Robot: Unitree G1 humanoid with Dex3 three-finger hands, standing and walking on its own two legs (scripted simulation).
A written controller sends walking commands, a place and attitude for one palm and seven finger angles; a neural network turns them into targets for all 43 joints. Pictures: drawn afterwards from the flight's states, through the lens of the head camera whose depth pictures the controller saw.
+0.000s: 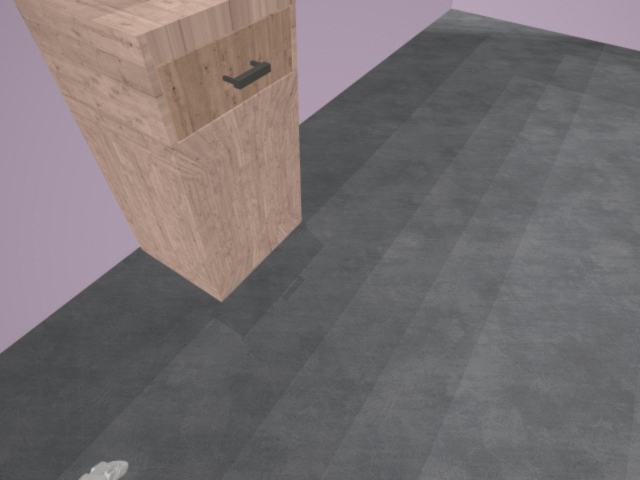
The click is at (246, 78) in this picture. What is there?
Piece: drawer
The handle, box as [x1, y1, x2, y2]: [222, 60, 270, 89]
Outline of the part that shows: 270,65 266,62 259,63 252,60 250,61 250,64 254,66 251,69 234,78 225,75 222,77 223,80 232,83 234,87 240,89 270,71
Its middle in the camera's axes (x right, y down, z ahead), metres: -0.19 -0.42 +0.99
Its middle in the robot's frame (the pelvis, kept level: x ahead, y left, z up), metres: +1.02 +0.25 +0.01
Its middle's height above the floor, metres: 0.78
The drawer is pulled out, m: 0.00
